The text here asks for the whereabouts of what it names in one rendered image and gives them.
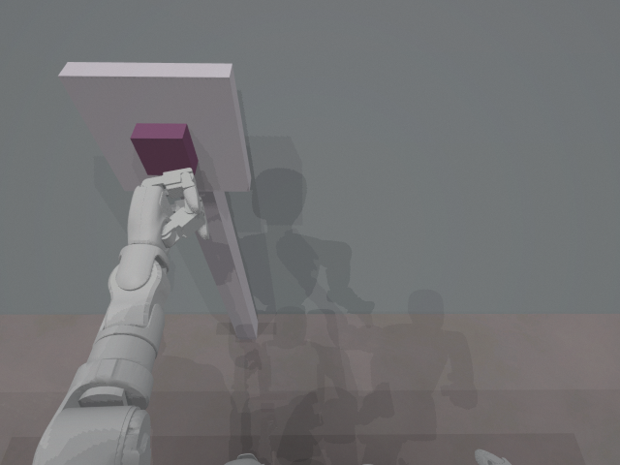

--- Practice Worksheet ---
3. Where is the robot left forearm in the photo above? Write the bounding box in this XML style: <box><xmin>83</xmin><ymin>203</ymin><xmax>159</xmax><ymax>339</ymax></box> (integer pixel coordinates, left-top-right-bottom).
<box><xmin>32</xmin><ymin>243</ymin><xmax>171</xmax><ymax>465</ymax></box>

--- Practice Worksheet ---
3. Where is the panel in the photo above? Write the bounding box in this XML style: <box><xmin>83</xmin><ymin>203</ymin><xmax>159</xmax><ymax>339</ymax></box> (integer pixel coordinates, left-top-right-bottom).
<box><xmin>58</xmin><ymin>62</ymin><xmax>258</xmax><ymax>339</ymax></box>

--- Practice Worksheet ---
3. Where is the left robot upper arm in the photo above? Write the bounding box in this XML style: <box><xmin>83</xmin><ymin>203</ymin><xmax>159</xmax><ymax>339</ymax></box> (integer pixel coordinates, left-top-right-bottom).
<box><xmin>38</xmin><ymin>406</ymin><xmax>151</xmax><ymax>465</ymax></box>

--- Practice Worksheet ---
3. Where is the robot left hand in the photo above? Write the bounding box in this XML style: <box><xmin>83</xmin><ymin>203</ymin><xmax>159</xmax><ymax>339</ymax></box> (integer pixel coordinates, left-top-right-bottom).
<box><xmin>128</xmin><ymin>168</ymin><xmax>209</xmax><ymax>255</ymax></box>

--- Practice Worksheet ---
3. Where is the button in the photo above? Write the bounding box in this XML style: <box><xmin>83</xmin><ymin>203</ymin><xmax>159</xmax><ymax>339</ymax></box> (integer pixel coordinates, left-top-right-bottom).
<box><xmin>130</xmin><ymin>123</ymin><xmax>199</xmax><ymax>175</ymax></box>

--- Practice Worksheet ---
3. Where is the left robot shin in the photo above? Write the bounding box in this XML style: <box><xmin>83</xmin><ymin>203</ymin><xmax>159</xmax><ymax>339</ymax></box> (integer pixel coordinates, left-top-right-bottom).
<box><xmin>236</xmin><ymin>453</ymin><xmax>259</xmax><ymax>462</ymax></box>

